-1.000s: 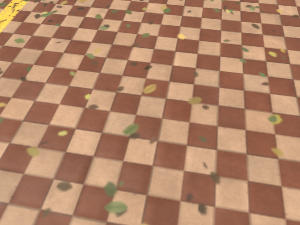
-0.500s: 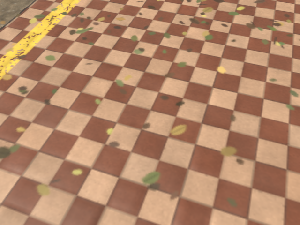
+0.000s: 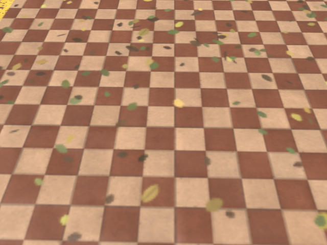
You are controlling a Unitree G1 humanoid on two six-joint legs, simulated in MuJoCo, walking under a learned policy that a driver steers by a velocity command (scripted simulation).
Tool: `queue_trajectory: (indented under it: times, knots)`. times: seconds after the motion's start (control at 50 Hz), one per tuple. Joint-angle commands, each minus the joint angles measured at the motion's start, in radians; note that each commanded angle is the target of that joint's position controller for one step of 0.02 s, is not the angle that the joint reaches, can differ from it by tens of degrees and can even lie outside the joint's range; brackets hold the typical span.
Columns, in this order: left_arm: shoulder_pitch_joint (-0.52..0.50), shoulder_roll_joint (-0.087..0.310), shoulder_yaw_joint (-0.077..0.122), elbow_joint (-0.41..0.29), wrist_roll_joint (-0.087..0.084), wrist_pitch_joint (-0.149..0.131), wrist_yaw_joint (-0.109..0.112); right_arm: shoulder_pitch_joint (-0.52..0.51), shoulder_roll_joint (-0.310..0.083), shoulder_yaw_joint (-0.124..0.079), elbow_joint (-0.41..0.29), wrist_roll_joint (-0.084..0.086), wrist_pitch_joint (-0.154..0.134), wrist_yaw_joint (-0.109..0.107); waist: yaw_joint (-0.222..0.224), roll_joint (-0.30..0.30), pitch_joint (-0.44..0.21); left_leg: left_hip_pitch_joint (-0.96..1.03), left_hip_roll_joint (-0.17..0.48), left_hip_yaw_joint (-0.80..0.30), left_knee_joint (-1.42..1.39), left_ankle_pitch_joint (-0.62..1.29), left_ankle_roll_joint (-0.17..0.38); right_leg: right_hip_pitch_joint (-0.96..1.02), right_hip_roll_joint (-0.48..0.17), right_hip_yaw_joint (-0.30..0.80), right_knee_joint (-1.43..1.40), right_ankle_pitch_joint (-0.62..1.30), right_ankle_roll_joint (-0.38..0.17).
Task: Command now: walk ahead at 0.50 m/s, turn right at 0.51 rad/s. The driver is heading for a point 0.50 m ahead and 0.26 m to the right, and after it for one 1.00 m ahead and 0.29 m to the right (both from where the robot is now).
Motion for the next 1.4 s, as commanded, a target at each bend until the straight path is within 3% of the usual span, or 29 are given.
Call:
queue_trajectory:
  times: [0.02, 0.12, 0.16, 0.18, 0.2, 0.22, 0.24, 0.26, 0.28, 0.32, 0.4, 0.5, 0.6, 0.66, 0.68, 0.7, 0.72, 0.76, 0.82, 0.92, 1.08, 1.1, 1.12, 1.14, 1.16, 1.22, 1.3, 1.36, 1.4]
  knots:
    - [-0.108, 0.01, -0.011, -0.091, 0.004, -0.01, -0.022, -0.023, -0.165, -0.032, -0.06, 0.01, -0.004, -0.013, -0.007, 0.058, 0.087, -0.034, 0.295, -0.06, -0.112, 0.305, 0.12, -0.005, 0.001, -0.05, -0.111, 0.056, -0.007]
    - [-0.157, 0.04, -0.005, -0.162, -0.002, -0.005, -0.054, -0.002, -0.205, -0.047, -0.061, 0.03, 0.034, -0.015, 0.015, 0.096, 0.068, 0.124, 0.335, 0.002, 0.049, 0.684, 0.09, 0.051, 0.069, -0.143, -0.19, -0.125, -0.064]
    - [-0.024, 0.098, 0.025, -0.148, -0.007, -0.001, -0.055, -0.029, -0.234, -0.055, -0.076, 0.036, 0.05, -0.019, 0.104, 0.133, -0.025, 0.12, 0.325, 0.024, 0.275, 0.977, 0.067, 0.252, 0.149, -0.194, -0.192, -0.214, -0.11]
    - [0.134, 0.152, 0.057, -0.11, -0.01, -0.001, -0.046, -0.052, -0.233, -0.052, -0.085, 0.041, 0.054, -0.019, 0.192, 0.114, -0.107, 0.036, 0.287, 0.043, 0.486, 0.939, 0.034, 0.485, 0.192, -0.19, -0.271, -0.146, -0.148]
    - [0.275, 0.249, 0.092, -0.078, -0.006, 0.009, -0.021, -0.04, -0.198, -0.038, -0.107, 0.02, 0.045, -0.019, 0.235, -0.011, -0.196, -0.221, 0.238, 0.044, 0.804, 0.58, -0.016, 0.784, 0.065, 0.04, -0.307, -0.159, -0.207]
    - [0.232, 0.331, 0.097, -0.088, -0.009, -0.003, -0.02, 0.048, -0.038, 0.008, -0.16, -0.004, 0.01, 0.0, 0.096, -0.228, -0.278, -0.659, 0.014, -0.102, 1.125, -0.34, -0.068, 1.079, -0.169, 0.623, -0.423, -0.307, -0.398]
    - [0.275, 0.243, 0.069, -0.108, 0.005, -0.015, -0.025, -0.08, -0.124, -0.004, -0.182, 0.042, -0.036, 0.015, 0.173, -0.1, -0.342, -0.772, 0.016, -0.304, 1.2, -0.353, -0.042, 1.111, -0.206, 0.757, -0.553, -0.358, -0.393]
    - [0.234, 0.191, 0.054, -0.102, 0.011, -0.028, -0.027, -0.161, -0.155, -0.014, -0.208, 0.073, -0.057, 0.022, 0.172, -0.062, -0.205, -0.846, 0.063, -0.304, 1.166, -0.253, -0.013, 1.022, -0.181, 0.606, -0.561, -0.263, -0.342]
    - [0.163, 0.157, 0.043, -0.116, 0.005, -0.036, -0.026, -0.16, -0.147, -0.012, -0.198, 0.058, -0.065, 0.016, 0.123, 0.018, -0.135, -0.796, 0.11, -0.308, 1.077, -0.166, -0.002, 0.872, -0.135, 0.476, -0.555, -0.161, -0.305]
    - [0.057, 0.105, 0.024, -0.151, 0.016, -0.039, -0.019, -0.125, -0.164, -0.029, -0.179, 0.025, -0.045, 0.01, 0.049, 0.02, -0.079, -0.646, 0.16, -0.314, 0.947, -0.089, -0.018, 0.646, -0.07, 0.329, -0.584, -0.001, -0.27]
    - [0.093, 0.158, 0.033, -0.15, 0.009, -0.044, 0.006, -0.181, -0.121, -0.024, -0.215, 0.001, -0.006, 0.004, 0.038, 0.019, -0.034, -0.618, 0.141, -0.279, 0.741, 0.027, -0.083, 0.51, -0.026, 0.234, -0.627, 0.116, -0.268]
    - [0.163, 0.167, 0.036, -0.136, 0.002, -0.032, 0.022, -0.36, -0.086, -0.004, -0.274, 0.012, -0.013, 0.018, 0.108, -0.041, 0.003, -0.538, 0.062, -0.26, 0.371, 0.326, -0.091, 0.451, 0.044, 0.179, -0.608, -0.022, -0.192]
    - [0.209, 0.158, 0.035, -0.118, -0.003, -0.017, 0.029, -0.403, -0.141, -0.014, -0.312, 0.021, -0.033, 0.036, 0.114, -0.069, 0.005, -0.505, 0.033, -0.296, 0.243, 0.271, -0.058, 0.574, -0.003, 0.299, -0.48, -0.037, -0.163]
    - [0.159, 0.138, 0.03, -0.153, 0.003, 0.001, 0.04, -0.241, -0.187, -0.036, -0.28, -0.002, -0.053, 0.032, 0.024, -0.097, -0.086, -0.272, 0.029, -0.27, 0.167, 0.311, 0.002, 0.591, 0.073, 0.301, -0.242, 0.188, -0.088]
    - [0.137, 0.09, 0.012, -0.192, 0.016, -0.001, 0.039, -0.105, -0.248, -0.049, -0.27, -0.027, -0.055, 0.027, -0.031, -0.014, -0.234, 0.004, 0.193, -0.395, 0.243, 0.556, 0.068, 0.459, 0.136, 0.24, 0.011, 0.043, -0.038]
    - [0.355, 0.016, -0.008, -0.189, 0.011, -0.005, 0.037, -0.035, -0.295, -0.056, -0.257, -0.034, -0.036, 0.025, 0.047, 0.295, -0.413, 0.374, 0.487, -0.757, 0.28, 0.805, 0.265, 0.14, 0.283, 0.141, 0.352, -0.71, 0.034]
    - [0.397, 0.131, 0.005, -0.179, -0.006, -0.004, 0.034, -0.025, -0.247, -0.049, -0.257, 0.004, -0.017, 0.03, 0.041, 0.305, -0.461, 0.375, 0.527, -0.912, 0.232, 0.578, 0.293, 0.034, 0.201, 0.156, 0.51, -0.71, 0.053]
    - [0.188, 0.206, 0.029, -0.207, -0.005, 0.025, 0.043, -0.141, -0.134, -0.013, -0.294, 0.001, 0.014, 0.016, 0.01, 0.13, -0.214, 0.112, 0.404, -0.605, 0.182, 0.493, 0.205, -0.019, 0.127, 0.082, 0.525, -0.563, 0.087]
    - [0.182, 0.137, 0.027, -0.229, -0.005, 0.068, 0.045, -0.218, -0.136, -0.011, -0.281, -0.013, 0.032, 0.011, 0.075, 0.165, -0.08, -0.198, 0.297, -0.388, 0.088, 0.482, 0.176, 0.123, 0.069, 0.026, 0.384, -0.487, 0.09]
    - [0.13, 0.086, 0.006, -0.273, 0.011, 0.071, 0.037, -0.232, -0.192, -0.031, -0.261, 0.002, 0.043, 0.001, 0.071, 0.15, -0.144, -0.186, 0.329, -0.282, 0.045, 0.571, 0.222, 0.212, 0.057, -0.006, 0.126, -0.333, 0.085]
    - [0.063, 0.103, 0.005, -0.284, 0.023, 0.073, 0.005, -0.218, -0.206, -0.02, -0.208, 0.044, 0.079, 0.018, 0.074, 0.155, -0.097, -0.207, 0.292, -0.233, 0.14, 0.213, 0.131, 0.479, 0.124, -0.081, -0.366, -0.165, 0.009]
    - [0.069, 0.128, 0.011, -0.284, 0.028, 0.071, 0.009, -0.172, -0.166, -0.005, -0.186, 0.039, 0.077, 0.021, 0.073, 0.119, -0.098, -0.256, 0.253, -0.208, 0.194, 0.15, 0.068, 0.58, 0.1, -0.034, -0.457, -0.062, -0.019]
    - [0.081, 0.201, 0.022, -0.299, 0.039, 0.072, 0.024, -0.14, -0.098, 0.021, -0.194, -0.002, 0.071, 0.03, 0.039, -0.064, -0.157, -0.344, 0.171, -0.12, 0.37, -0.041, -0.022, 0.706, -0.093, 0.184, -0.471, 0.235, -0.071]
    - [0.016, 0.2, 0.006, -0.322, 0.059, 0.071, 0.029, -0.113, -0.073, 0.032, -0.203, -0.011, 0.069, 0.03, 0.002, -0.204, -0.145, -0.435, 0.091, -0.129, 0.444, -0.299, -0.085, 0.656, -0.222, 0.321, -0.475, 0.267, -0.223]
    - [0.015, 0.149, -0.002, -0.311, 0.061, 0.059, 0.022, -0.175, -0.143, 0.018, -0.21, -0.002, 0.077, 0.022, 0.061, -0.159, -0.136, -0.429, 0.102, -0.194, 0.529, -0.344, -0.104, 0.598, -0.201, 0.31, -0.489, 0.197, -0.264]
    - [-0.038, 0.142, -0.008, -0.276, 0.047, 0.03, 0.016, -0.158, -0.178, -0.002, -0.184, 0.008, 0.097, 0.008, 0.04, -0.138, -0.106, -0.446, 0.111, -0.239, 0.608, -0.297, -0.115, 0.576, -0.126, 0.204, -0.476, 0.241, -0.197]
    - [-0.078, 0.112, -0.017, -0.245, 0.04, 0.032, 0.017, -0.136, -0.124, 0.013, -0.159, 0.019, 0.103, 0.011, 0.028, -0.097, -0.128, -0.313, 0.095, -0.218, 0.481, -0.16, -0.117, 0.536, -0.084, 0.131, -0.444, 0.322, -0.181]
    - [-0.073, 0.084, -0.027, -0.211, 0.027, 0.038, 0.013, -0.124, -0.114, 0.023, -0.144, 0.005, 0.102, 0.017, 0.007, -0.073, -0.119, -0.165, 0.084, -0.212, 0.192, 0.135, -0.088, 0.507, -0.032, 0.111, -0.427, 0.084, -0.115]
    - [-0.005, 0.079, -0.026, -0.185, 0.045, 0.033, 0.008, -0.141, -0.211, 0.009, -0.15, -0.005, 0.103, 0.014, 0.078, 0.067, -0.077, -0.149, 0.166, -0.277, 0.196, 0.267, -0.03, 0.46, 0.064, 0.057, -0.406, -0.211, -0.033]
